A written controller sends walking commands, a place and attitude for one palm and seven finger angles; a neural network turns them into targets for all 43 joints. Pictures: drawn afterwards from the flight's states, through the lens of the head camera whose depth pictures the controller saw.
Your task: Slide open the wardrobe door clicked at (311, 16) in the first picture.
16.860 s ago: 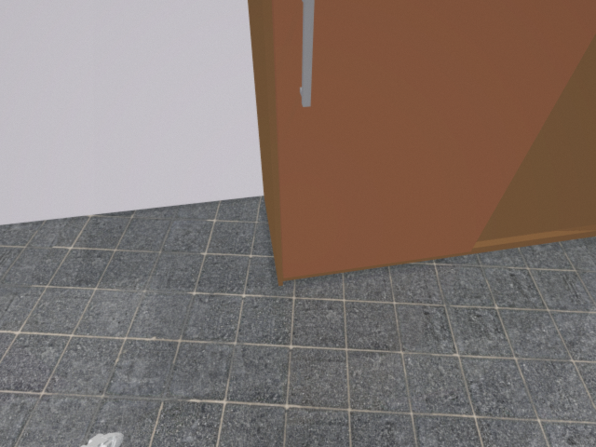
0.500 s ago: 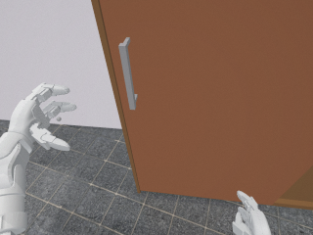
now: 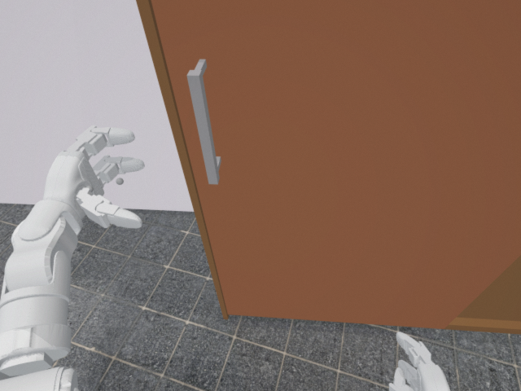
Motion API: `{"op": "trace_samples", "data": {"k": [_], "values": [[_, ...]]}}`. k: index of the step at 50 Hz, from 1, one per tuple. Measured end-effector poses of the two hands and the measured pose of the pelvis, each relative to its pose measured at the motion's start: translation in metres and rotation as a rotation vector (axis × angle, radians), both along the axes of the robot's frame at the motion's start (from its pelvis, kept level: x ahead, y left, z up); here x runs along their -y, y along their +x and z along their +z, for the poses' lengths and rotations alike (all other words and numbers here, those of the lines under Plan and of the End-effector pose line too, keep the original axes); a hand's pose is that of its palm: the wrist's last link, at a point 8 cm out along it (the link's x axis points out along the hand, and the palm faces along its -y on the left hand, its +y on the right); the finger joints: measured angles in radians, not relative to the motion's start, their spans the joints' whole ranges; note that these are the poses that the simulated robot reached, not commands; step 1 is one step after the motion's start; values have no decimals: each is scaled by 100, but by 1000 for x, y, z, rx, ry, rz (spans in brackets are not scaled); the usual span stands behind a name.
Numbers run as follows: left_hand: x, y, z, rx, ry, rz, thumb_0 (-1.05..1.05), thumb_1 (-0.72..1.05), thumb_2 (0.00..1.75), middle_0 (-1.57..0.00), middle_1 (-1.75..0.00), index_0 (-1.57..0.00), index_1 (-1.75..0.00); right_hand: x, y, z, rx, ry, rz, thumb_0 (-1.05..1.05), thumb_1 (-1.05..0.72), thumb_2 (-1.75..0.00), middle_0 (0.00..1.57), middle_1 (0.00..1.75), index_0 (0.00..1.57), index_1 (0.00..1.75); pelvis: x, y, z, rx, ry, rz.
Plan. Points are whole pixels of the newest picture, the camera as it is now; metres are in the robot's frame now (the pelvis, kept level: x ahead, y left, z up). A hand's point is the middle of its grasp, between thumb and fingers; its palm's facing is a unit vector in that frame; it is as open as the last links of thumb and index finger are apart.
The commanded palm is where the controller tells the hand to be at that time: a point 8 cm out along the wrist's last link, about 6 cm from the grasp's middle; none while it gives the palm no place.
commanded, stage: move the hooked fingers beside the handle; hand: left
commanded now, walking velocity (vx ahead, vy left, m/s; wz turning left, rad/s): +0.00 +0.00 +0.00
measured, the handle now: (208, 127) +0.50 +0.13 +0.16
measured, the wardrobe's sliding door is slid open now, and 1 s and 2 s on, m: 0.00 0.00 0.00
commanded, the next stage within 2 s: none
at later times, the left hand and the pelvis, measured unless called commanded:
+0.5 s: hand (146, 156) +0.40 +0.20 +0.18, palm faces -0.01 -1.00 -0.02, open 14.0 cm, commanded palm +0.38 +0.25 +0.17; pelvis +0.01 +0.00 +0.00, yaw +0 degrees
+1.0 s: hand (170, 147) +0.44 +0.18 +0.16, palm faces -0.02 -1.00 +0.01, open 14.0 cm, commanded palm +0.41 +0.24 +0.17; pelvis +0.01 +0.00 +0.00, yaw -1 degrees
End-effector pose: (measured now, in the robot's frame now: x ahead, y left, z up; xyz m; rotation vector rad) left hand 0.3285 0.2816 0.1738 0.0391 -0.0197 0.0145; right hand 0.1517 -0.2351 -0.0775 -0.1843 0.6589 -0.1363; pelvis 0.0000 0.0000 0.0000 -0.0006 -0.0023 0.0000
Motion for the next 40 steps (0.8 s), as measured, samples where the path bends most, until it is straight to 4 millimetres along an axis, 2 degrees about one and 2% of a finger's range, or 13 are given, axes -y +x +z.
{"op": "trace_samples", "data": {"k": [8, 14, 24, 33, 40], "values": [[6, 18, 3, 0, -8, -10, -1, -50, 30, -30, -120, -30, -120, -4, 7, 1, -10, 0, 2, 1, -91, -90, 20, 30, 20, 30, -2, 4, 0, -10, -2, 3], [10, 33, -5, -41, -25, -13, -1, -50, 30, -30, -120, -30, -120, -4, 5, -2, -39, 0, -9, 1, -91, -90, 20, 30, 20, 30, -2, 6, 0, -21, -2, 1], [23, 48, 7, 13, -19, -25, -1, -50, 30, -30, -120, -30, -120, 2, -9, -10, -104, -3, -33, 1, -91, -90, 20, 30, 20, 30, -3, 10, 0, -27, -3, -1], [33, 65, -11, -70, -33, -4, -1, -50, 30, -30, -120, -30, -120, 9, -27, -16, -160, -7, -67, 1, -91, -90, 20, 30, 20, 30, -1, 7, 0, -40, -2, -7], [32, 81, 1, -11, -33, 0, -1, -50, 30, -30, -120, -30, -120, 17, -48, -19, -215, -26, -93, 1, -91, -90, 20, 30, 20, 30, 2, 5, 0, -47, -4, -8]]}}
